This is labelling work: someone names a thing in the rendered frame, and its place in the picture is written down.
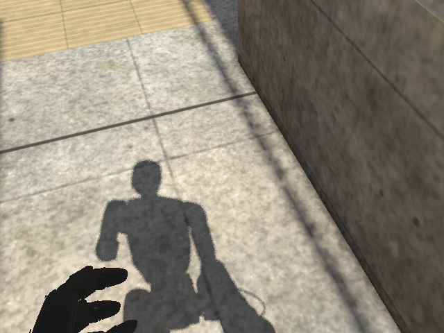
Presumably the left robot hand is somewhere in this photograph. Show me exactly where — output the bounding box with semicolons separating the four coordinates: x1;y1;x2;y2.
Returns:
29;266;137;333

